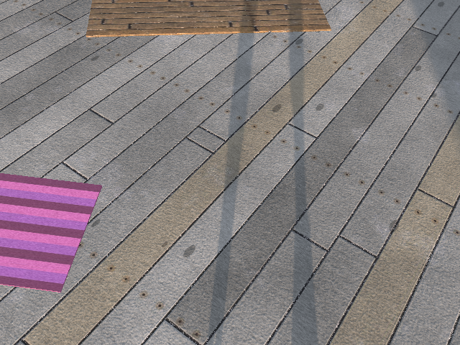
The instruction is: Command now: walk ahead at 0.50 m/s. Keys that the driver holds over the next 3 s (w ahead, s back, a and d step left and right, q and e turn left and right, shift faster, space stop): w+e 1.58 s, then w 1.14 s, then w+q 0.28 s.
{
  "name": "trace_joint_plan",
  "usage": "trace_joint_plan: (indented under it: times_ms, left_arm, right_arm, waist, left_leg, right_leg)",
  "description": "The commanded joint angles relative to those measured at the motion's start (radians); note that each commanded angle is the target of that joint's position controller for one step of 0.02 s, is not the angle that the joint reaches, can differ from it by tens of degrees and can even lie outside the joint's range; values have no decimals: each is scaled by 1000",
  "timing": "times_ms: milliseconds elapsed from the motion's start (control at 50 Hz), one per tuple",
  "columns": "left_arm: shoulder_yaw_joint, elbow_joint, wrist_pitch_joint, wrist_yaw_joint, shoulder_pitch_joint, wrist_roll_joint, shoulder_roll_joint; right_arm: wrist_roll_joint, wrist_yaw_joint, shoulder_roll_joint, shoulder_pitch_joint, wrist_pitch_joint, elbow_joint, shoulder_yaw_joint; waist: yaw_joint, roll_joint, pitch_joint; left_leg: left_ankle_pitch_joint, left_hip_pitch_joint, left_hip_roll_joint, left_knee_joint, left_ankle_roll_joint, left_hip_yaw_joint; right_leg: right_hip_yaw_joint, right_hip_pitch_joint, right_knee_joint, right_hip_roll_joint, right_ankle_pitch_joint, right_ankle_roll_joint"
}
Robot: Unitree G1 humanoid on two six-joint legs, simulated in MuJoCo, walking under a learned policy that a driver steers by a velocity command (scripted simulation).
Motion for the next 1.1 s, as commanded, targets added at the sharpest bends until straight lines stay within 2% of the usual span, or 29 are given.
trace_joint_plan:
  times_ms: [20, 80, 140, 160, 200, 300, 360, 400, 420, 440, 460, 480, 500, 520, 540, 600, 700, 800, 840, 860, 880, 900, 920, 940, 960, 980, 1000, 1040, 1100]
  left_arm:
    - [20, -56, 7, 1, 32, 3, 66]
    - [16, -77, 28, 5, -33, 4, 47]
    - [27, -82, 32, 3, -93, 0, 54]
    - [16, -97, 28, -4, -111, -5, 27]
    - [11, -122, 22, -17, -185, 2, 27]
    - [1, -195, 21, -49, -294, 2, 10]
    - [18, -223, 24, -63, -258, 1, 44]
    - [62, -176, 28, -54, -22, -1, 118]
    - [94, -146, 36, -34, 140, 0, 202]
    - [111, -164, 33, -26, 127, -9, 297]
    - [83, -170, 29, -25, 162, -1, 213]
    - [70, -166, 25, -22, 135, 8, 160]
    - [63, -175, 21, -21, 70, 4, 141]
    - [52, -190, 21, -19, 8, 4, 108]
    - [48, -209, 21, -15, -27, 16, 103]
    - [53, -220, 19, -3, -45, 13, 115]
    - [63, -200, 30, 18, 24, -3, 145]
    - [63, -179, 44, 24, 85, -10, 140]
    - [66, -185, 48, 26, 65, -6, 143]
    - [60, -191, 50, 26, 51, -4, 123]
    - [45, -201, 48, 24, 46, 0, 80]
    - [22, -219, 44, 22, 67, 19, 14]
    - [14, -256, 35, 23, 181, -20, 4]
    - [35, -220, 37, 27, 168, -26, 113]
    - [46, -230, 43, 25, 67, -16, 149]
    - [46, -237, 49, 25, 27, -6, 132]
    - [49, -250, 50, 21, -2, 2, 122]
    - [47, -255, 59, 10, 8, -10, 86]
    - [39, -276, 70, 7, -34, -5, 53]
  right_arm:
    - [-2, 0, -108, 13, -28, -37, -31]
    - [-10, -12, -135, 38, -42, 0, -41]
    - [-15, -25, -111, 73, -40, 30, -34]
    - [-15, -27, -150, 73, -41, 34, -41]
    - [-9, -32, -146, 81, -40, 50, -41]
    - [5, -42, -172, 139, -12, 96, -50]
    - [9, -55, -206, 116, 11, 94, -59]
    - [11, -68, -219, 89, 29, 83, -60]
    - [1, -74, -200, 100, 21, 62, -48]
    - [-20, -53, -45, 192, -12, 10, 4]
    - [6, -31, -132, 119, -58, 10, -11]
    - [43, -19, -166, 18, -76, -22, -21]
    - [32, -23, -148, -12, -84, -34, -15]
    - [4, -33, -152, -28, -80, -30, -22]
    - [-4, -34, -155, -9, -69, -33, -27]
    - [-16, -38, -119, 20, -33, -32, -24]
    - [-13, -33, -77, -171, -34, -80, -3]
    - [8, -14, -124, -250, -52, -111, -19]
    - [12, -10, -147, -202, -62, -105, -33]
    - [10, -13, -157, -137, -66, -86, -42]
    - [-4, -20, -186, -40, -71, -72, -56]
    - [-14, -29, -244, 110, -70, -60, -71]
    - [-20, -21, -307, 171, -55, -19, -87]
    - [-1, -17, -203, 126, -52, -45, -65]
    - [1, -22, -151, 94, -45, -52, -50]
    - [-8, -22, -135, 52, -40, -56, -41]
    - [-11, -24, -116, 24, -36, -47, -35]
    - [-13, -26, -105, 10, -40, -34, -31]
    - [-8, -28, -135, 24, -48, -5, -42]
  waist:
    - [15, 125, -59]
    - [8, 100, -4]
    - [-22, 68, -3]
    - [-23, 115, 12]
    - [-55, 88, 52]
    - [-91, 72, 76]
    - [-46, 118, 19]
    - [86, 124, -117]
    - [152, 29, -220]
    - [51, -250, -333]
    - [111, -118, -431]
    - [122, -78, -290]
    - [74, 26, -179]
    - [38, 57, -120]
    - [0, 23, -89]
    - [-36, 16, -64]
    - [37, -31, -28]
    - [59, -65, -33]
    - [23, -94, -37]
    - [-15, -97, -54]
    - [-63, -73, -125]
    - [-110, 69, -257]
    - [-47, 427, -321]
    - [-69, 265, -222]
    - [-91, 172, -121]
    - [-73, 104, -70]
    - [-58, 106, -28]
    - [-33, 150, -10]
    - [-33, 125, 6]
  left_leg:
    - [170, 177, 268, -278, 196, -286]
    - [245, 162, 275, -321, 195, -183]
    - [257, 231, 221, -326, 128, -69]
    - [270, 206, 253, -331, 133, -47]
    - [265, 224, 247, -343, 118, 7]
    - [346, 400, 310, -272, 97, 60]
    - [768, 458, 313, -110, 62, 104]
    - [954, 388, 266, 214, 19, 150]
    - [667, 142, 226, 511, -22, 149]
    - [-266, -330, -14, 921, -99, 73]
    - [-374, -449, 0, 1001, -70, -165]
    - [-306, -512, 49, 983, -45, -160]
    - [-229, -491, 96, 875, -37, -149]
    - [-190, -432, 128, 782, -44, -138]
    - [-174, -359, 143, 744, -55, -139]
    - [-124, -290, 145, 618, -95, -113]
    - [195, -217, 79, 229, -127, -88]
    - [189, -161, 37, 60, -104, -126]
    - [117, -93, 36, 32, -75, -128]
    - [113, -2, 34, -8, -52, -113]
    - [96, 171, 93, -12, -13, -150]
    - [45, 423, 280, -11, 49, -337]
    - [-239, 637, 467, -123, 203, -819]
    - [-405, 573, 450, -164, 180, -817]
    - [-344, 475, 406, -160, 137, -643]
    - [-203, 369, 361, -175, 117, -519]
    - [-103, 299, 328, -193, 114, -435]
    - [-8, 219, 286, -240, 106, -305]
    - [117, 210, 293, -281, 130, -195]
  right_leg:
    - [53, -176, -20, -75, 94, 12]
    - [74, -247, -122, -77, 220, 33]
    - [86, -283, -223, -26, 387, 17]
    - [97, -260, -298, -29, 426, 16]
    - [56, -247, -399, -20, 486, 10]
    - [-7, -291, -512, 0, 382, -26]
    - [-94, -176, -525, 71, 224, -78]
    - [-129, 151, -584, 156, 229, -136]
    - [75, 475, -606, 43, 259, -198]
    - [685, 838, -713, -237, 138, -424]
    - [823, 903, -823, -257, 53, -415]
    - [651, 806, -824, -220, 93, -352]
    - [525, 636, -831, -176, 183, -313]
    - [445, 497, -849, -144, 275, -292]
    - [406, 388, -868, -124, 373, -299]
    - [316, 236, -916, -79, 438, -297]
    - [226, 158, -893, 2, 353, -220]
    - [359, 264, -804, -42, 223, -190]
    - [417, 289, -743, -57, 213, -171]
    - [415, 278, -693, -32, 223, -151]
    - [370, 231, -559, 17, 238, -117]
    - [260, 93, -259, 97, 34, -73]
    - [159, -250, 25, 179, -263, -30]
    - [187, -347, 143, 101, -203, -12]
    - [162, -365, 172, 71, -110, -4]
    - [141, -327, 152, 40, -42, 4]
    - [140, -312, 107, 15, 3, 8]
    - [114, -248, 61, -17, 41, 11]
    - [97, -281, -13, -30, 98, 27]
Next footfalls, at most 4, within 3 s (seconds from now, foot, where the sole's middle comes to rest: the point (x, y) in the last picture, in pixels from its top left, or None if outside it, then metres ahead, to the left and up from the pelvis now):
0.42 right None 0.37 -0.16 -0.78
0.88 left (247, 279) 0.68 -0.05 -0.78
1.40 right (367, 263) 0.75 -0.43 -0.78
1.90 left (374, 182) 1.09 -0.53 -0.78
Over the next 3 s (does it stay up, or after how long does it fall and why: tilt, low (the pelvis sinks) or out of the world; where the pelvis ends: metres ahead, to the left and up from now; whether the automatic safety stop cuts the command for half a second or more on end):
stays up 1.23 -0.95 -0.02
